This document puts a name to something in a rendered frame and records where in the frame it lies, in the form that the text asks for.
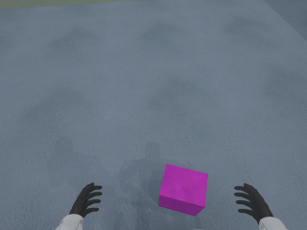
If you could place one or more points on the robot right forearm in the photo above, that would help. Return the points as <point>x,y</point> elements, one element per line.
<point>271,223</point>

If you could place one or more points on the robot right hand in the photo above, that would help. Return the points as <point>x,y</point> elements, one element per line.
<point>259,208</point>

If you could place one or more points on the robot left hand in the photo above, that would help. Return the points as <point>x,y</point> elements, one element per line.
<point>82,201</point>

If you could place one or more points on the robot left forearm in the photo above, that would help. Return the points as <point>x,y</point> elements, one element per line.
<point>71,222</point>

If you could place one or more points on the carton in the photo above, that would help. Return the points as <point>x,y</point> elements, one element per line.
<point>183,190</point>

